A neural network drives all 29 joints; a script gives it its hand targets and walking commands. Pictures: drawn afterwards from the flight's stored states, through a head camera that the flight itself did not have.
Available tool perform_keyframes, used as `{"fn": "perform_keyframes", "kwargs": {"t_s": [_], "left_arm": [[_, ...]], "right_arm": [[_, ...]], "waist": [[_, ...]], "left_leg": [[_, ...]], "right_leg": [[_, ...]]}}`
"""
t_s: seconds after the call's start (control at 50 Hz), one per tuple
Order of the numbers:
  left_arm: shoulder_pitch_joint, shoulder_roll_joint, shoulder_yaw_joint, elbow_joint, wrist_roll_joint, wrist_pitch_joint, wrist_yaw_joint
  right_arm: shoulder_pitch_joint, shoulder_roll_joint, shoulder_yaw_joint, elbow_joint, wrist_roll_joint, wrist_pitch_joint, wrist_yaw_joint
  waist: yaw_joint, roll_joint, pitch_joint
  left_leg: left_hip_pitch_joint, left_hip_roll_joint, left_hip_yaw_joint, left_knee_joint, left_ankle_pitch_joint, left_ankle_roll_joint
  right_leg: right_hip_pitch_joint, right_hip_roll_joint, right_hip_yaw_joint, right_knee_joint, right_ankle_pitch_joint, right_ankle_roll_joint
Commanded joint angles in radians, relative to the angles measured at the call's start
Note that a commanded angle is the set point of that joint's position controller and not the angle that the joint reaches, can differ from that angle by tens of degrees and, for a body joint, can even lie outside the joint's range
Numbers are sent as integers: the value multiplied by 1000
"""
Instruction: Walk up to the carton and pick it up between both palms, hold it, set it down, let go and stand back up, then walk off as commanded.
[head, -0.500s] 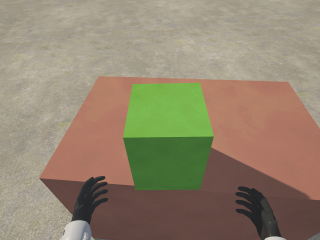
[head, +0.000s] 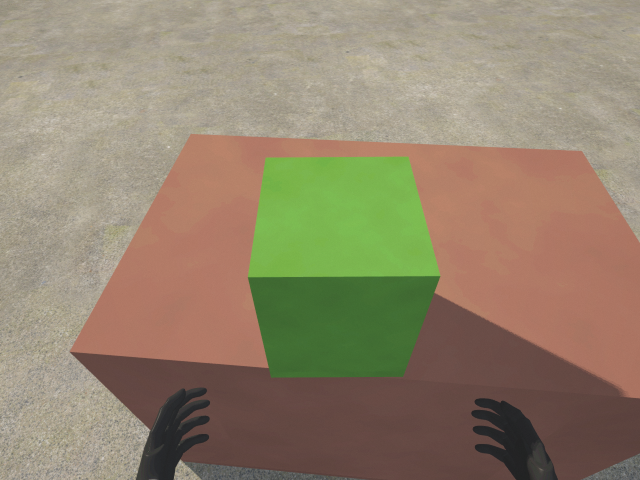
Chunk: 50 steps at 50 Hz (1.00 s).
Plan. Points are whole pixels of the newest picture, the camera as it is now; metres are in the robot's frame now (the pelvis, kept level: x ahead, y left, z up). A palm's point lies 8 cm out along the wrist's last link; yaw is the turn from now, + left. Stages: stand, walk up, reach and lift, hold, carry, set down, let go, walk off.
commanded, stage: set down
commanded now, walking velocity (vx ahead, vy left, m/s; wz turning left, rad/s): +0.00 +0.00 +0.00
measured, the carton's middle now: (337, 271) +0.41 +0.01 +0.02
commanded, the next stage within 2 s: let go in 1.08 s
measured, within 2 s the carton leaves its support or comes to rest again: neither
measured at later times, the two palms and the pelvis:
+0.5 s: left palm out of the picture +0.15 +0.22 -0.05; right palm out of the picture +0.15 -0.21 -0.05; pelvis +0.00 +0.00 +0.00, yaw +0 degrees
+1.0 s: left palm out of the picture +0.15 +0.23 -0.07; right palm out of the picture +0.16 -0.21 -0.08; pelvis +0.02 +0.00 +0.00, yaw +0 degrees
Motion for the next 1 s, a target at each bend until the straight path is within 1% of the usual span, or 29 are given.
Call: {"fn": "perform_keyframes", "kwargs": {"t_s": [0.0, 0.12, 0.14, 0.18, 0.2, 0.26, 0.3, 0.34, 0.36, 0.38, 0.4, 0.42, 0.44, 0.46, 0.5, 0.52, 0.58, 0.6, 0.62, 0.66, 0.7, 0.72, 0.78, 0.82, 0.88, 0.9, 0.92, 0.94, 0.98], "left_arm": [[-53, 121, 53, -105, 63, -30, -13], [-104, 130, 50, 22, 72, 12, -33], [-85, 131, 52, -63, 68, -3, -21], [-102, 134, 53, -16, 72, 6, -29], [-106, 132, 58, -20, 80, 9, -22], [-120, 145, 65, -31, 83, 15, -15], [-119, 135, 72, 12, 82, 26, -25], [-122, 152, 64, 43, 83, 31, -41], [-127, 142, 68, 51, 84, 33, -37], [-135, 149, 68, 14, 73, 23, -33], [-144, 155, 72, 115, 91, 43, -50], [-159, 154, 70, 108, 108, 43, -50], [-150, 160, 76, 54, 89, 33, -47], [-163, 158, 74, 28, 94, 30, -41], [-164, 145, 77, 119, 104, 37, -50], [-172, 164, 87, 69, 97, 27, -46], [-162, 161, 77, 106, 91, 17, -52], [-170, 160, 75, 76, 100, 19, -46], [-148, 147, 85, 189, 105, 35, -63], [-142, 150, 85, 100, 112, 17, -49], [-126, 154, 94, 96, 115, 9, -52], [-134, 142, 94, 175, 130, 22, -66], [-115, 146, 85, 145, 130, 20, -73], [-109, 140, 96, 205, 135, 29, -84], [-134, 164, 100, 148, 122, 16, -85], [-111, 143, 89, 209, 133, 29, -89], [-130, 146, 92, 147, 140, 20, -79], [-138, 139, 97, 229, 135, 36, -91], [-142, 151, 102, 157, 138, 20, -81]], "right_arm": [[-28, -58, -70, -89, -7, -56, 13], [-67, -24, -69, 22, -50, -42, 6], [-48, -49, -78, -40, -33, -52, 15], [-69, -35, -73, 15, -49, -48, 10], [-65, -25, -67, 18, -51, -43, 12], [-83, -39, -75, 20, -44, -45, 17], [-72, -38, -75, 51, -60, -40, 11], [-66, -15, -65, 78, -67, -34, 5], [-91, -28, -68, 81, -69, -43, 8], [-90, -40, -79, 50, -63, -54, 8], [-105, -12, -70, 132, -90, -38, -1], [-101, -13, -67, 148, -93, -32, -1], [-106, -20, -57, 85, -73, -47, 2], [-110, -37, -78, 109, -79, -52, 7], [-118, -30, -79, 213, -107, -46, 2], [-132, -30, -76, 157, -88, -62, 3], [-133, -22, -73, 201, -101, -84, 0], [-146, -33, -77, 210, -91, -90, 2], [-126, -15, -59, 274, -109, -82, -2], [-135, -47, -71, 225, -86, -112, 12], [-127, -56, -72, 262, -82, -126, 6], [-123, -55, -68, 351, -103, -116, 2], [-118, -72, -63, 322, -91, -137, 2], [-128, -72, -60, 378, -99, -140, 2], [-153, -61, -67, 335, -91, -164, -3], [-163, -73, -71, 379, -105, -165, -2], [-158, -76, -73, 346, -96, -170, 2], [-175, -70, -74, 420, -116, -157, 0], [-152, -79, -74, 376, -92, -172, 2]], "waist": [[-7, 9, -106], [-17, -5, -83], [0, 8, -119], [-9, 3, -96], [8, 22, -99], [14, 37, -95], [7, 3, -94], [-14, 11, -71], [5, -8, -83], [6, 1, -101], [-16, 1, -50], [-16, 41, -36], [3, 21, -82], [1, 42, -96], [-8, 40, -70], [-1, 35, -105], [-7, 3, -109], [-3, 40, -114], [-10, 2, -75], [6, 35, -140], [3, 34, -156], [-15, 29, -117], [-20, 47, -124], [-19, 11, -115], [-9, 21, -150], [-27, 20, -123], [-9, 48, -144], [-18, 17, -101], [-10, 46, -157]], "left_leg": [[-147, -29, 80, -96, 204, -8], [-189, -33, 97, -99, 135, 3], [-166, -27, 93, -97, 170, -4], [-178, -31, 96, -91, 147, -2], [-188, -26, 96, -101, 145, -2], [-193, -25, 99, -104, 126, -6], [-191, -24, 106, -100, 117, 5], [-195, -37, 104, -95, 108, -2], [-197, -28, 101, -99, 110, 3], [-192, -29, 103, -91, 123, 3], [-223, -30, 104, -102, 62, 6], [-262, -18, 104, -113, 24, 12], [-236, -24, 101, -99, 76, 8], [-247, -8, 96, -102, 79, 12], [-250, -11, 98, -99, 72, 7], [-246, -16, 101, -89, 94, 8], [-203, -29, 100, -70, 150, -7], [-180, -30, 102, -67, 174, -15], [-195, -37, 105, -69, 156, -6], [-175, -30, 93, -55, 214, -11], [-158, -29, 91, -46, 260, -19], [-146, -33, 99, -47, 247, -21], [-136, -37, 87, -38, 284, -24], [-120, -36, 91, -39, 274, -19], [-116, -43, 96, -31, 299, -22], [-119, -38, 90, -34, 300, -25], [-112, -37, 94, -33, 301, -25], [-120, -34, 91, -36, 293, -20], [-93, -34, 94, -24, 326, -26]], "right_leg": [[249, 6, 52, -64, 87, -19], [239, -6, 62, -63, 53, -10], [233, 4, 53, -57, 69, -21], [230, -1, 56, -59, 40, -15], [239, 2, 53, -54, 42, -19], [212, 5, 47, -55, 8, -19], [221, -5, 52, -58, 12, -13], [214, -9, 60, -66, 15, -19], [208, -2, 49, -56, 4, -16], [217, -2, 51, -55, 16, -15], [218, -8, 59, -62, -15, -11], [242, 4, 45, -45, -25, -6], [242, -2, 51, -47, 7, -14], [252, 10, 37, -28, 15, -11], [250, 10, 44, -28, 19, -11], [255, 8, 42, -24, 34, -11], [224, 4, 42, -33, 67, -9], [219, 7, 34, -28, 89, -13], [226, 3, 47, -38, 89, -9], [237, 13, 31, -11, 149, -12], [249, 18, 27, -9, 193, -11], [234, 14, 33, -17, 183, -6], [242, 17, 27, -10, 239, -11], [238, 19, 23, -16, 225, -3], [234, 21, 19, -12, 254, 0], [232, 26, 13, -11, 241, -6], [231, 29, 8, -8, 217, -5], [213, 24, 16, -16, 215, -8], [225, 25, 9, -3, 237, -7]]}}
